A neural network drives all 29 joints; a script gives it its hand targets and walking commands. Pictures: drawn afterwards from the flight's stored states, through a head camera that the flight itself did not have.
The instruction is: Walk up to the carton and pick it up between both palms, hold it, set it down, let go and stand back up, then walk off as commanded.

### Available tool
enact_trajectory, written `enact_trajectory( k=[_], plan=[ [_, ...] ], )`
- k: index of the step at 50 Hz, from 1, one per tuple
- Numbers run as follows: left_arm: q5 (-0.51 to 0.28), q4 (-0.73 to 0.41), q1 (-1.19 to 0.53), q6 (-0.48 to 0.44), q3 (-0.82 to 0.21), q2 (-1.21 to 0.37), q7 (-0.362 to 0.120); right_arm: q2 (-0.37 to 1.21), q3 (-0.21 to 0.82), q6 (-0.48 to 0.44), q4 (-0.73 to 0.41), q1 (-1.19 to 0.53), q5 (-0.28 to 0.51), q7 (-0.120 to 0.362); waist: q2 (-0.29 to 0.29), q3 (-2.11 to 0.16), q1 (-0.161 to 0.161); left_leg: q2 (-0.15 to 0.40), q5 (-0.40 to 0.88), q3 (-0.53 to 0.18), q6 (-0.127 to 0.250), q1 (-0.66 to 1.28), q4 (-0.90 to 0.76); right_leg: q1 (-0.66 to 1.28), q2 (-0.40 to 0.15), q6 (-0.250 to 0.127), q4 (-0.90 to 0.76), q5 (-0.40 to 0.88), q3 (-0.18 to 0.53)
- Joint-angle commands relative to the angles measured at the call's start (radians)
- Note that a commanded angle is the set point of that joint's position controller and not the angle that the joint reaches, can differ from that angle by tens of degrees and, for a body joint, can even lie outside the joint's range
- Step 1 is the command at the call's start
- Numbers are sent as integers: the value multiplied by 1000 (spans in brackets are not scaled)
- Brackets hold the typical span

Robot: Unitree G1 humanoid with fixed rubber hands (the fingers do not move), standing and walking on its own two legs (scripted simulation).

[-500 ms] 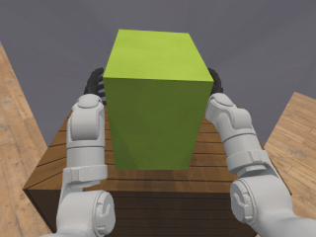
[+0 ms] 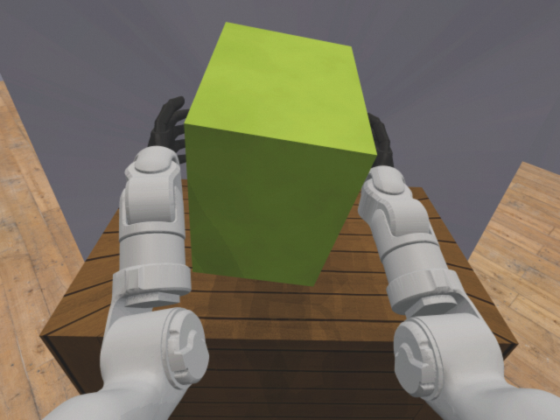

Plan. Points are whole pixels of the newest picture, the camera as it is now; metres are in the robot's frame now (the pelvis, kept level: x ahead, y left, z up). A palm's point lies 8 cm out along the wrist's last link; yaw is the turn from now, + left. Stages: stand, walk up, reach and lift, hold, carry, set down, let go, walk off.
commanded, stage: set down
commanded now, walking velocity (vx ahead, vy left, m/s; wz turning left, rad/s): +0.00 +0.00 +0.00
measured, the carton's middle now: (271, 159) +0.46 +0.00 +0.21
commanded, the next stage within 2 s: none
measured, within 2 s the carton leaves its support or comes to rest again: neither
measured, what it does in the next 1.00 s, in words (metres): stands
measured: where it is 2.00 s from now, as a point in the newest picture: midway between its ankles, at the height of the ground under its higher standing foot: outside the picture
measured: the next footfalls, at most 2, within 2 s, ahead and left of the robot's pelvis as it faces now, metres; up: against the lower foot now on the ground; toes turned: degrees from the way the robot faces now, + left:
none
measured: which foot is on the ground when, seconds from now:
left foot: down 0.00-1.00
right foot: down 0.00-1.00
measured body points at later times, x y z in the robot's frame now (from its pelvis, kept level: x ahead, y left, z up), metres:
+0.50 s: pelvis +0.02 +0.00 +0.00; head -0.02 +0.05 +0.45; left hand +0.43 +0.16 +0.19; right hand +0.41 -0.13 +0.20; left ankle +0.03 +0.13 -0.75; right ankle +0.02 -0.12 -0.75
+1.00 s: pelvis +0.02 +0.00 +0.00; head -0.01 +0.05 +0.45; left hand +0.44 +0.14 +0.16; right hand +0.41 -0.15 +0.18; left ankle +0.03 +0.13 -0.75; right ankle +0.02 -0.12 -0.75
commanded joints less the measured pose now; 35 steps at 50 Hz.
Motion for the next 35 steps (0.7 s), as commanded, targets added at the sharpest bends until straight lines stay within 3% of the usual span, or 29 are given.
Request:
enact_trajectory(
  k=[1, 3, 6, 8, 11, 17, 19, 22, 28, 35],
  plan=[
    [-48, 31, -555, -93, -257, -491, -164, 441, 160, -222, -171, -818, -9, 159, 37, -221, -16, -40, -10, 157, 21, 163, -148, 225, 38, 35, -65, -10, -114],
    [-56, -10, -547, -116, -276, -494, -168, 447, 195, -263, -178, -767, -16, 152, 27, -266, -20, -50, 131, 166, 15, 233, -113, 254, 40, 43, -59, 89, -119],
    [-62, -59, -525, -145, -299, -490, -169, 447, 234, -305, -190, -702, -23, 147, 31, -319, -31, -58, 240, 172, 6, 286, -87, 293, 40, 51, -43, 209, -121],
    [-73, -84, -514, -169, -311, -478, -170, 458, 261, -320, -189, -648, -32, 142, 10, -336, -41, -65, 270, 177, 10, 292, -81, 327, 36, 58, -31, 291, -117],
    [-93, -134, -523, -200, -352, -485, -169, 473, 277, -334, -157, -572, -48, 143, 26, -342, -56, -62, 324, 176, -1, 312, -74, 341, 30, 64, -15, 362, -114],
    [-115, -130, -525, -237, -424, -529, -155, 464, 258, -371, -136, -538, -67, 144, 76, -355, -87, -52, 389, 170, -30, 359, -56, 292, 34, 56, -22, 356, -127],
    [-135, -148, -551, -257, -465, -555, -140, 474, 270, -389, -147, -560, -56, 148, 97, -396, -82, -43, 436, 163, -45, 380, -44, 258, 40, 50, -23, 329, -135],
    [-137, -106, -572, -271, -468, -572, -129, 468, 248, -401, -122, -576, -65, 156, 101, -377, -77, -36, 408, 163, -48, 370, -50, 220, 41, 46, -36, 248, -140],
    [-109, 19, -610, -298, -399, -543, -135, 473, 169, -403, -23, -557, -113, 167, 67, -282, -69, -35, 229, 175, -23, 288, -99, 205, 28, 43, -54, 141, -131],
    [-114, 67, -646, -351, -385, -560, -126, 525, 189, -418, -23, -612, -108, 173, 52, -346, -50, -47, 220, 180, -13, 245, -97, 250, 20, 50, -33, 250, -102]
  ],
)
